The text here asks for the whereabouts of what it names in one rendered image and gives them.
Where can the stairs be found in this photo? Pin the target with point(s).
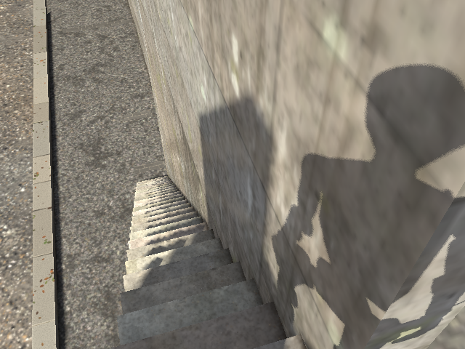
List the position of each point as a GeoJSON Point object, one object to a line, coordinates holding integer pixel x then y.
{"type": "Point", "coordinates": [182, 289]}

